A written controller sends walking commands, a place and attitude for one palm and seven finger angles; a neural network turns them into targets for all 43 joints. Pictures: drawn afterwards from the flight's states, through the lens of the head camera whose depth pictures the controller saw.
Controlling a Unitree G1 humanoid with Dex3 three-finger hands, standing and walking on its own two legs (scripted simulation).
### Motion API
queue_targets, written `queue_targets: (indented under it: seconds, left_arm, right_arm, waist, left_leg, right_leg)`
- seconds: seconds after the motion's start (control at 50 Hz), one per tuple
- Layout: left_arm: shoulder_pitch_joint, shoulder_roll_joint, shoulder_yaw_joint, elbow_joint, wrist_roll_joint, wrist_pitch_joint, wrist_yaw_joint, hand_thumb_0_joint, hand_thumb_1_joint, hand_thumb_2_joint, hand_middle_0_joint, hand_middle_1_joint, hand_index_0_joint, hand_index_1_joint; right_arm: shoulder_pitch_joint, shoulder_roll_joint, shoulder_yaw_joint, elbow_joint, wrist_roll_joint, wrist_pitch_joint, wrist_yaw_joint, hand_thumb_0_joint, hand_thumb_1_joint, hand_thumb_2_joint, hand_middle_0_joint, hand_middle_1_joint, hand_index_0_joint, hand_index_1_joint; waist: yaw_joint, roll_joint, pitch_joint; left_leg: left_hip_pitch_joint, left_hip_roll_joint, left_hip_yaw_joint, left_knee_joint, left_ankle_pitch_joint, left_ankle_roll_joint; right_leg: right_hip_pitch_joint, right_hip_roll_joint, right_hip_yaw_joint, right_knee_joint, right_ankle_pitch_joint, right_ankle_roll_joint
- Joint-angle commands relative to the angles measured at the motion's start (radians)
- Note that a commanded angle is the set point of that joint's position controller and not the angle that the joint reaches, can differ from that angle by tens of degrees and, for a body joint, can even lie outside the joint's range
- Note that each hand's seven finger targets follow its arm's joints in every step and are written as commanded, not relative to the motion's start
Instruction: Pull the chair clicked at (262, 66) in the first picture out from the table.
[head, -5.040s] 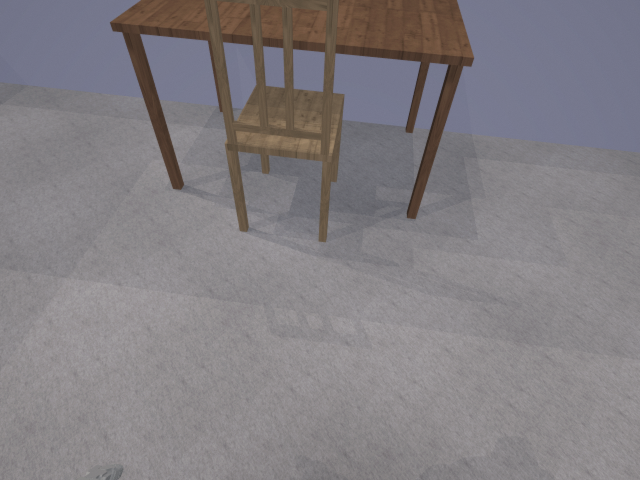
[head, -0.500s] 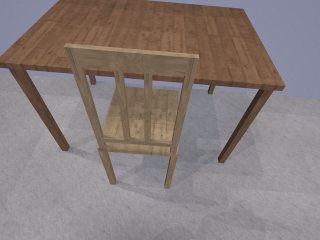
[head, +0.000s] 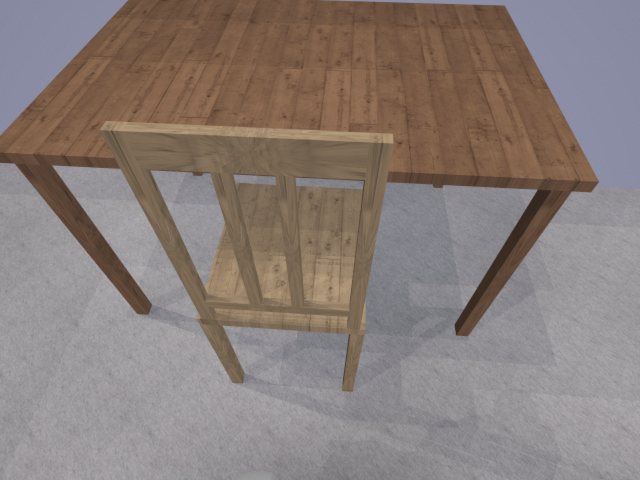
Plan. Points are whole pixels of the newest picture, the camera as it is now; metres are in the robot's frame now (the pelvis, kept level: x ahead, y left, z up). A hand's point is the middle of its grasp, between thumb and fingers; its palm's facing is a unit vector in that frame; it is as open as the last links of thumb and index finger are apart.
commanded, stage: come to a stop and stand still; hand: left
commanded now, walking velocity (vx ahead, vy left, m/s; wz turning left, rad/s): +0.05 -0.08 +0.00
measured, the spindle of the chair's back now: (242, 248) +0.47 +0.17 -0.06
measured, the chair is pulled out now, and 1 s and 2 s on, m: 0.00 0.00 0.00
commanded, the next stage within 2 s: look again from close up in 1.20 s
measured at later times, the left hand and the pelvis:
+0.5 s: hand out of the picture -0.05 +0.20 -0.18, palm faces -0.01 -0.98 -0.18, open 7.4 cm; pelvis -0.03 +0.02 +0.00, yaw -2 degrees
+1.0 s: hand out of the picture +0.00 +0.16 -0.18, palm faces -0.02 -0.98 -0.21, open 7.3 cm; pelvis -0.01 -0.01 +0.00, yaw -1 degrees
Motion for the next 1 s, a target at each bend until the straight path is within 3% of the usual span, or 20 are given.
queue_targets:
  seconds: [0.0, 0.04, 0.06, 0.08, 0.1, 0.12, 0.16, 0.22, 0.34, 0.4, 0.46, 0.48, 0.5, 0.52, 0.54, 0.6, 0.64, 0.68, 0.76, 0.98]
  left_arm:
    - [0.041, 0.196, 0.045, -0.046, 0.001, 0.006, 0.011, 0.000, 0.900, 0.900, -0.200, -0.300, -0.200, -0.300]
    - [0.040, 0.163, 0.033, -0.033, -0.011, 0.009, 0.004, 0.000, 0.900, 0.900, -0.200, -0.300, -0.200, -0.300]
    - [0.060, 0.122, 0.020, -0.037, -0.020, 0.016, -0.002, 0.000, 0.900, 0.900, -0.200, -0.300, -0.200, -0.300]
    - [0.078, 0.070, 0.011, -0.043, -0.025, 0.020, -0.007, 0.000, 0.900, 0.900, -0.200, -0.300, -0.200, -0.300]
    - [0.071, 0.076, 0.011, -0.037, -0.021, 0.024, -0.011, 0.000, 0.900, 0.900, -0.200, -0.300, -0.200, -0.300]
    - [0.080, 0.081, 0.016, -0.018, -0.013, 0.033, -0.012, 0.000, 0.900, 0.900, -0.200, -0.300, -0.200, -0.300]
    - [0.126, 0.093, 0.018, 0.015, -0.010, 0.033, -0.022, 0.000, 0.900, 0.900, -0.200, -0.300, -0.200, -0.300]
    - [0.172, 0.089, 0.014, 0.040, -0.010, 0.029, -0.028, 0.000, 0.900, 0.900, -0.200, -0.300, -0.200, -0.300]
    - [0.147, 0.070, -0.003, 0.038, -0.013, 0.027, -0.030, 0.000, 0.900, 0.900, -0.200, -0.300, -0.200, -0.300]
    - [0.178, 0.047, -0.009, 0.054, -0.016, 0.023, -0.027, 0.000, 0.900, 0.900, -0.200, -0.300, -0.200, -0.300]
    - [0.269, 0.045, -0.014, 0.097, -0.018, 0.007, -0.019, 0.000, 0.900, 0.900, -0.200, -0.300, -0.200, -0.300]
    - [0.337, 0.089, -0.023, 0.109, 0.005, -0.020, 0.022, 0.000, 0.900, 0.900, -0.200, -0.300, -0.200, -0.300]
    - [0.253, 0.130, -0.029, 0.052, -0.007, -0.029, 0.013, 0.000, 0.900, 0.900, -0.200, -0.300, -0.200, -0.300]
    - [0.211, 0.147, -0.033, 0.024, -0.006, -0.029, 0.006, 0.000, 0.900, 0.900, -0.200, -0.300, -0.200, -0.300]
    - [0.205, 0.136, -0.024, 0.008, -0.008, -0.052, 0.010, 0.000, 0.900, 0.900, -0.200, -0.300, -0.200, -0.300]
    - [0.193, 0.096, -0.025, 0.004, -0.011, -0.065, 0.014, 0.000, 0.900, 0.900, -0.200, -0.300, -0.200, -0.300]
    - [0.212, 0.079, -0.029, 0.016, -0.019, -0.064, 0.012, 0.000, 0.900, 0.900, -0.200, -0.300, -0.200, -0.300]
    - [0.234, 0.079, -0.029, 0.022, -0.020, -0.048, 0.010, 0.000, 0.900, 0.900, -0.200, -0.300, -0.200, -0.300]
    - [0.254, 0.084, -0.036, 0.039, -0.023, -0.049, 0.005, 0.000, 0.900, 0.900, -0.200, -0.300, -0.200, -0.300]
    - [0.267, 0.109, -0.033, 0.052, -0.024, -0.053, 0.011, 0.000, 0.900, 0.900, -0.200, -0.300, -0.200, -0.300]
  right_arm:
    - [0.123, -0.030, -0.009, -0.043, -0.002, -0.020, 0.002, 0.000, -0.900, -0.900, 0.200, 0.300, 0.200, 0.300]
    - [0.170, -0.017, 0.002, -0.015, -0.003, -0.038, 0.003, 0.000, -0.900, -0.900, 0.200, 0.300, 0.200, 0.300]
    - [0.163, -0.064, 0.000, -0.021, -0.008, -0.051, 0.002, 0.000, -0.900, -0.900, 0.200, 0.300, 0.200, 0.300]
    - [0.140, -0.123, -0.005, -0.043, -0.020, -0.061, 0.000, 0.000, -0.900, -0.900, 0.200, 0.300, 0.200, 0.300]
    - [0.073, -0.152, -0.002, -0.063, -0.026, -0.060, -0.007, 0.000, -0.900, -0.900, 0.200, 0.300, 0.200, 0.300]
    - [0.030, -0.149, -0.001, -0.066, -0.027, -0.065, -0.015, 0.000, -0.900, -0.900, 0.200, 0.300, 0.200, 0.300]
    - [-0.001, -0.132, 0.008, -0.060, -0.025, -0.066, -0.024, 0.000, -0.900, -0.900, 0.200, 0.300, 0.200, 0.300]
    - [0.028, -0.131, 0.004, -0.048, -0.019, -0.069, -0.028, 0.000, -0.900, -0.900, 0.200, 0.300, 0.200, 0.300]
    - [0.124, -0.142, -0.008, -0.003, -0.018, -0.066, -0.034, 0.000, -0.900, -0.900, 0.200, 0.300, 0.200, 0.300]
    - [0.138, -0.152, -0.012, 0.013, -0.021, -0.060, -0.031, 0.000, -0.900, -0.900, 0.200, 0.300, 0.200, 0.300]
    - [0.120, -0.127, -0.006, 0.026, -0.010, -0.060, -0.027, 0.000, -0.900, -0.900, 0.200, 0.300, 0.200, 0.300]
    - [0.017, -0.159, -0.007, -0.040, 0.005, -0.073, -0.014, 0.000, -0.900, -0.900, 0.200, 0.300, 0.200, 0.300]
    - [0.048, -0.075, 0.009, -0.075, -0.007, -0.061, 0.009, 0.000, -0.900, -0.900, 0.200, 0.300, 0.200, 0.300]
    - [0.076, -0.059, 0.010, -0.067, -0.016, -0.051, 0.022, 0.000, -0.900, -0.900, 0.200, 0.300, 0.200, 0.300]
    - [0.111, -0.041, 0.019, -0.059, -0.023, -0.044, 0.027, 0.000, -0.900, -0.900, 0.200, 0.300, 0.200, 0.300]
    - [0.136, -0.028, 0.032, -0.063, -0.016, -0.069, 0.016, 0.000, -0.900, -0.900, 0.200, 0.300, 0.200, 0.300]
    - [0.175, -0.032, 0.039, -0.025, -0.013, -0.089, 0.008, 0.000, -0.900, -0.900, 0.200, 0.300, 0.200, 0.300]
    - [0.158, -0.057, 0.041, -0.012, -0.013, -0.090, 0.000, 0.000, -0.900, -0.900, 0.200, 0.300, 0.200, 0.300]
    - [0.124, -0.044, 0.047, -0.007, -0.009, -0.081, -0.003, 0.000, -0.900, -0.900, 0.200, 0.300, 0.200, 0.300]
    - [0.108, -0.056, 0.054, 0.040, -0.005, -0.083, -0.009, 0.000, -0.900, -0.900, 0.200, 0.300, 0.200, 0.300]
  waist:
    - [-0.009, -0.175, -0.145]
    - [-0.032, -0.124, -0.146]
    - [-0.025, 0.018, -0.106]
    - [-0.013, 0.196, -0.063]
    - [-0.005, 0.206, -0.019]
    - [0.002, 0.231, 0.006]
    - [0.023, 0.166, 0.017]
    - [0.008, 0.116, -0.027]
    - [-0.042, 0.131, -0.064]
    - [-0.040, 0.152, -0.101]
    - [0.005, 0.101, -0.107]
    - [0.045, 0.007, -0.018]
    - [-0.014, -0.093, 0.007]
    - [-0.041, -0.056, 0.004]
    - [-0.048, -0.150, -0.036]
    - [-0.055, -0.119, -0.078]
    - [-0.042, -0.004, -0.079]
    - [-0.014, 0.094, -0.040]
    - [-0.006, -0.029, 0.010]
    - [-0.004, -0.037, -0.055]
  left_leg:
    - [0.076, 0.017, 0.008, -0.190, 0.114, 0.003]
    - [0.252, 0.014, 0.031, -0.448, 0.326, 0.013]
    - [0.250, 0.087, -0.059, -0.541, 0.299, 0.034]
    - [0.106, 0.251, -0.273, -0.661, 0.248, 0.096]
    - [-0.016, 0.316, -0.374, -0.734, 0.136, 0.157]
    - [-0.030, 0.309, -0.368, -0.768, 0.071, 0.161]
    - [-0.004, 0.276, -0.302, -0.744, 0.091, 0.167]
    - [0.121, 0.244, -0.218, -0.710, 0.200, 0.168]
    - [0.250, 0.274, -0.224, -0.648, 0.421, 0.201]
    - [0.252, 0.257, -0.219, -0.624, 0.443, 0.191]
    - [0.172, 0.199, -0.164, -0.551, 0.389, 0.142]
    - [0.117, 0.149, -0.047, -0.333, 0.447, 0.082]
    - [0.021, 0.056, 0.005, -0.287, 0.125, 0.050]
    - [0.053, 0.017, 0.043, -0.215, 0.140, 0.039]
    - [0.010, 0.023, 0.030, -0.153, 0.161, 0.046]
    - [0.051, 0.043, 0.014, -0.245, 0.177, 0.059]
    - [0.148, 0.068, -0.023, -0.381, 0.409, 0.070]
    - [0.105, 0.101, -0.067, -0.396, 0.470, 0.093]
    - [0.090, 0.075, -0.034, -0.406, 0.372, 0.078]
    - [0.156, 0.075, -0.013, -0.420, 0.446, 0.067]
  right_leg:
    - [0.066, -0.229, 0.179, -0.101, 0.382, -0.138]
    - [-0.039, -0.150, 0.140, -0.064, 0.070, -0.057]
    - [-0.102, -0.080, 0.119, 0.009, -0.098, -0.011]
    - [-0.097, 0.000, 0.072, 0.092, -0.211, 0.036]
    - [-0.062, 0.029, 0.084, 0.185, -0.253, 0.045]
    - [-0.070, 0.025, 0.129, 0.287, -0.258, 0.040]
    - [-0.107, 0.026, 0.171, 0.387, -0.203, 0.037]
    - [-0.153, 0.033, 0.153, 0.411, -0.167, 0.054]
    - [-0.131, 0.024, 0.119, 0.270, -0.250, 0.053]
    - [-0.058, 0.037, 0.103, 0.151, -0.240, 0.042]
    - [0.110, 0.034, 0.081, -0.124, -0.027, 0.036]
    - [0.018, -0.027, 0.168, -0.197, 0.069, 0.020]
    - [-0.062, -0.087, 0.251, -0.266, -0.301, -0.024]
    - [-0.132, -0.104, 0.272, -0.264, -0.395, -0.060]
    - [-0.053, -0.114, 0.286, -0.272, -0.260, -0.087]
    - [0.049, -0.114, 0.219, -0.135, 0.233, -0.114]
    - [0.037, -0.051, 0.168, -0.042, 0.239, -0.064]
    - [0.043, -0.011, 0.152, -0.027, 0.095, -0.036]
    - [0.030, -0.033, 0.186, -0.098, 0.084, -0.032]
    - [0.122, -0.052, 0.182, -0.094, 0.367, -0.001]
